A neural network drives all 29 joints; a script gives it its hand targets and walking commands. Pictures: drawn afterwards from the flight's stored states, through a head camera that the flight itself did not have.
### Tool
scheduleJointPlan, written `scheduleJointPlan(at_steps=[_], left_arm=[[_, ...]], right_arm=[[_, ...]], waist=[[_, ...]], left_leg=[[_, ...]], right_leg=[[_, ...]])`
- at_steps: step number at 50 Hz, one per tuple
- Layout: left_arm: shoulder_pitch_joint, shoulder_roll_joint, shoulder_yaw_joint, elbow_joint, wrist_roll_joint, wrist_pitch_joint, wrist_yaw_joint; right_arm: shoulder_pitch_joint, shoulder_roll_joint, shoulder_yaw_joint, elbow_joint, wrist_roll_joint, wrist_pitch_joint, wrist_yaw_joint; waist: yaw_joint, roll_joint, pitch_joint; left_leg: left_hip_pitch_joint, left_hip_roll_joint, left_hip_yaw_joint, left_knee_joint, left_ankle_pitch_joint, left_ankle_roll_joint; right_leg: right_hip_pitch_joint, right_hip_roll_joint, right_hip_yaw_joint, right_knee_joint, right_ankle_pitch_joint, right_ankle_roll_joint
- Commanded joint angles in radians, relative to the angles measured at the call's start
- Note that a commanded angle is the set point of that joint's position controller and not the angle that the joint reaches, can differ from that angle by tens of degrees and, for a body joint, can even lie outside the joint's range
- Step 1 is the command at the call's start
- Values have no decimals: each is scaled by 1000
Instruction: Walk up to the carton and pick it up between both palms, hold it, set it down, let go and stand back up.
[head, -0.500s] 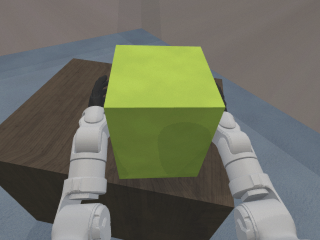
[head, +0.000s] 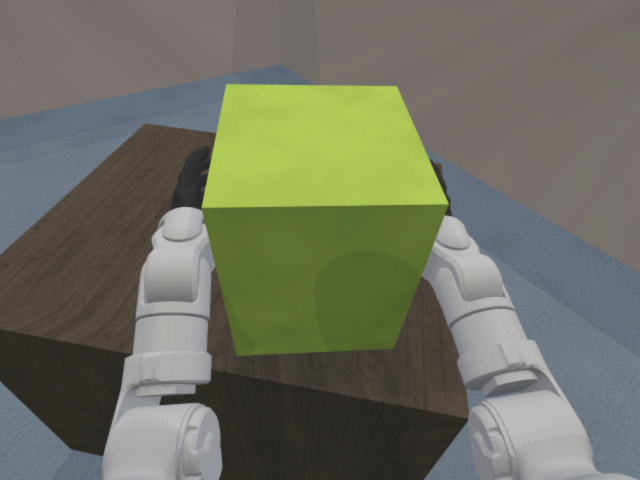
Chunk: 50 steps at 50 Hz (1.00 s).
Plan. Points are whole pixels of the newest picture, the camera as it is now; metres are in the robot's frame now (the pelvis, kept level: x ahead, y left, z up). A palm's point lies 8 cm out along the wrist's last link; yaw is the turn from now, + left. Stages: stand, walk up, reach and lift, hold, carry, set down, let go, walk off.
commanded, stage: reach and lift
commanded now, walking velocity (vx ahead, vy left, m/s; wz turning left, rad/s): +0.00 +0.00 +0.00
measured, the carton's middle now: (314, 224) +0.37 -0.01 +0.17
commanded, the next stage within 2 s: hold in 0.18 s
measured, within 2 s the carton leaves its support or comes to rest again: neither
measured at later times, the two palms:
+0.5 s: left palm (170, 209) +0.36 +0.15 +0.20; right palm (426, 205) +0.36 -0.14 +0.20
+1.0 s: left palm (177, 202) +0.36 +0.14 +0.21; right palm (432, 204) +0.36 -0.15 +0.20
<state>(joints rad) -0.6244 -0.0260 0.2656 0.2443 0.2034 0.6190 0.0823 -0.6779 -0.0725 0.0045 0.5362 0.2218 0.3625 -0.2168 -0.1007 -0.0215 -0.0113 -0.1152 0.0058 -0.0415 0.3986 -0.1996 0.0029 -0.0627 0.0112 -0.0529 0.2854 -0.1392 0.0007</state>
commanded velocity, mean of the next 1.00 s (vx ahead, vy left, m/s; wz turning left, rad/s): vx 0.00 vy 0.00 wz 0.00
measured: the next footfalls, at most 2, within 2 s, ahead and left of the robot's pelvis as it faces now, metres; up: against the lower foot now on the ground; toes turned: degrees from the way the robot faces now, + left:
none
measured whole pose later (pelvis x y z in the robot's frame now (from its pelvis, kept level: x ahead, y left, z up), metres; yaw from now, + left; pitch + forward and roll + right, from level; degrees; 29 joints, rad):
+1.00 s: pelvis +0.00 +0.00 +0.00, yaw -1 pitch -6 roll -1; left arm -0.65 -0.03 0.29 0.17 0.23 0.73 0.06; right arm -0.73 -0.09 0.02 0.51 0.26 0.45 -0.23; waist -0.08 -0.02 -0.02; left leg -0.10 0.01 -0.04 0.40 -0.20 0.00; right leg -0.05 0.02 -0.03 0.29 -0.14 0.00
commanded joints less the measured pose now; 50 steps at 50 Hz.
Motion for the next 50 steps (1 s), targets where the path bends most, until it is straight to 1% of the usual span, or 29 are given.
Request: scheduleJointPlan(at_steps=[1,9,11,14,16,19,21,23,25,28,33,42,46,50], left_arm=[[-777,-653,-580,-148,-145,-54,-154],[-787,-648,-566,-141,-142,-40,-152],[-781,-643,-574,-168,-146,-34,-150],[-752,-624,-592,-240,-154,-13,-146],[-732,-605,-584,-268,-147,10,-150],[-723,-591,-564,-263,-130,43,-164],[-741,-593,-556,-244,-123,57,-177],[-769,-601,-562,-235,-128,63,-186],[-797,-609,-570,-231,-138,62,-190],[-821,-617,-575,-220,-150,55,-188],[-825,-615,-550,-188,-145,49,-186],[-812,-616,-538,-191,-140,42,-173],[-803,-614,-543,-205,-138,45,-171],[-796,-613,-554,-221,-139,47,-173]], right_arm=[[-895,677,360,-379,89,-77,101],[-923,677,360,-375,99,-71,101],[-929,687,386,-403,116,-67,95],[-925,705,450,-481,161,-52,77],[-908,695,462,-501,178,-34,64],[-884,674,427,-474,165,-6,59],[-882,670,386,-440,142,8,64],[-893,675,357,-420,124,15,70],[-909,682,342,-412,115,19,74],[-923,691,336,-396,109,22,77],[-939,686,331,-368,105,21,81],[-965,694,371,-402,141,7,85],[-957,696,382,-416,149,7,82],[-942,697,386,-428,152,10,77]], waist=[[-12,65,-527],[-2,57,-535],[9,56,-559],[37,51,-600],[46,46,-583],[35,36,-497],[16,38,-439],[0,51,-415],[-12,65,-422],[-18,74,-442],[-8,71,-464],[27,56,-514],[30,54,-511],[22,55,-504]], left_leg=[[170,-45,1,-30,285,-55],[168,-45,5,-31,285,-48],[172,-47,4,-19,323,-45],[181,-54,1,6,410,-40],[184,-58,3,6,421,-36],[163,-57,15,-26,334,-27],[135,-54,23,-53,253,-24],[112,-50,26,-68,200,-26],[103,-49,26,-68,187,-32],[101,-48,23,-64,185,-38],[100,-44,19,-68,179,-37],[134,-45,16,-43,267,-31],[141,-48,17,-38,284,-30],[143,-51,18,-36,290,-32]], right_leg=[[106,60,0,-2,235,41],[114,61,5,-3,230,41],[136,63,9,3,260,42],[182,68,19,14,330,46],[190,67,22,13,335,49],[161,58,25,-8,236,49],[134,50,25,-24,150,45],[118,44,24,-30,99,38],[116,43,21,-28,94,34],[117,45,16,-20,105,32],[122,49,12,-15,95,31],[131,62,13,-11,136,32],[133,62,16,-11,151,35],[136,60,19,-11,170,38]])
